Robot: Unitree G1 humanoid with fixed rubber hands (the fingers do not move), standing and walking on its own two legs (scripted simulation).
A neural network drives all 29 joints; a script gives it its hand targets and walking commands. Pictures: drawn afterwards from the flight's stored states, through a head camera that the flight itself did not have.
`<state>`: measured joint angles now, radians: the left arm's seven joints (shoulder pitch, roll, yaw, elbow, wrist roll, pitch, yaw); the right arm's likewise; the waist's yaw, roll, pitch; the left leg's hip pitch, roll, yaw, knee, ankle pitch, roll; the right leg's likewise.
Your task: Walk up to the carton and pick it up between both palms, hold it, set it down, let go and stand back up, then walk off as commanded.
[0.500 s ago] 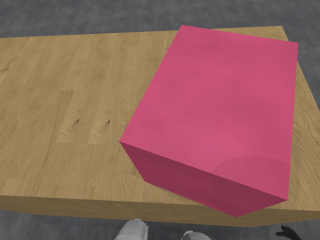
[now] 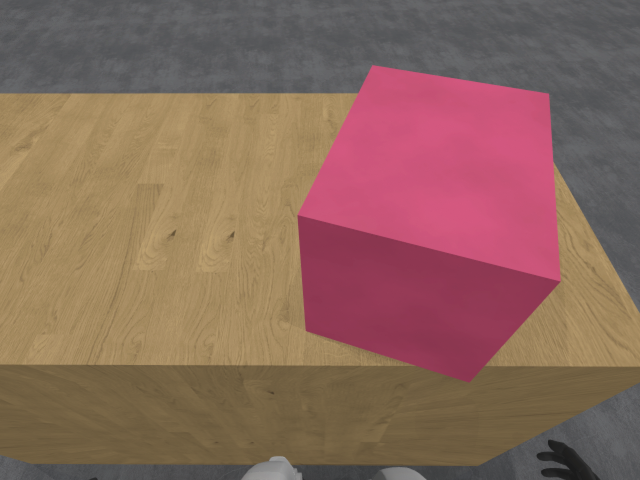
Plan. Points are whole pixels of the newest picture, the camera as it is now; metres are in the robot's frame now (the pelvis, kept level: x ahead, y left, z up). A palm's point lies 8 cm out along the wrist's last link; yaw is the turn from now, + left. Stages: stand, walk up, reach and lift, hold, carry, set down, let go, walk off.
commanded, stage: walk up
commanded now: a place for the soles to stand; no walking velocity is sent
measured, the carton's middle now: (419, 219) +0.40 -0.11 +0.11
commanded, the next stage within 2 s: none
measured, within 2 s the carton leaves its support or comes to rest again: neither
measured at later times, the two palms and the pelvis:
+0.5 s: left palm out of the picture -0.08 +0.33 -0.07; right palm out of the picture -0.08 -0.31 -0.13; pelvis -0.12 +0.00 +0.00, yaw +1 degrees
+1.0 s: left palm out of the picture -0.06 +0.45 -0.11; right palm out of the picture -0.03 -0.21 -0.07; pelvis -0.06 +0.12 +0.01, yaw -2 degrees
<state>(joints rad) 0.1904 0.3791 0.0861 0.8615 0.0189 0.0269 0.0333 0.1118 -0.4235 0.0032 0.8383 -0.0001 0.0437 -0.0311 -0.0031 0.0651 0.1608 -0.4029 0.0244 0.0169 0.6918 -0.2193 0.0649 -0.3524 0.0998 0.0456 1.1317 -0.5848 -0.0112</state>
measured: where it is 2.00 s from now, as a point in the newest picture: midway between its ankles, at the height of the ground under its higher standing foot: outside the picture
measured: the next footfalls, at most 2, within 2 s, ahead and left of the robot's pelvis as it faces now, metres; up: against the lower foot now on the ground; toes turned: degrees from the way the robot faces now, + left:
right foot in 0.16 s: -0.05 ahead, -0.14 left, +0.00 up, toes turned +1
left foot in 0.60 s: -0.14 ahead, +0.10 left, +0.00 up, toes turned +3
